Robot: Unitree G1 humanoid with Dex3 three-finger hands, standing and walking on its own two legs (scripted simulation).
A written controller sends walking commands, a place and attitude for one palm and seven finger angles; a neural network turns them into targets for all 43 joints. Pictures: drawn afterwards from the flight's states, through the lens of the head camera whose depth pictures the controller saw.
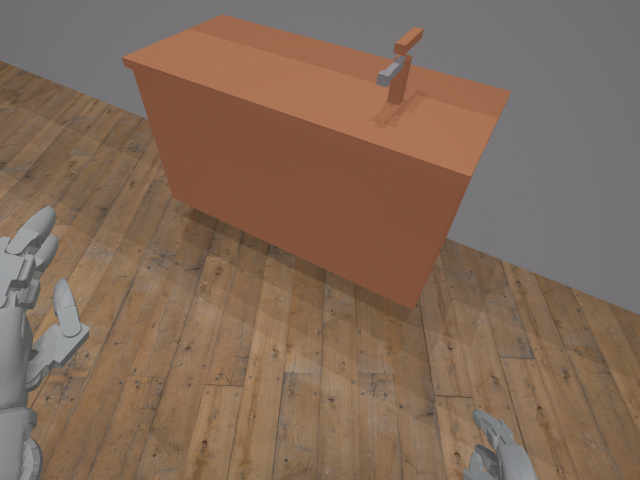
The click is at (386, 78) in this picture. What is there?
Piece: tap's lever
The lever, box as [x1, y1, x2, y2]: [376, 70, 391, 87]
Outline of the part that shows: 381,70 378,73 376,84 386,87 389,84 391,73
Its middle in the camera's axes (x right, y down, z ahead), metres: +0.16 -0.39 +0.95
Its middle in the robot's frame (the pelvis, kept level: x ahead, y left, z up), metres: +0.99 -0.10 +0.05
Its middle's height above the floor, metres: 0.82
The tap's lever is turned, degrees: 0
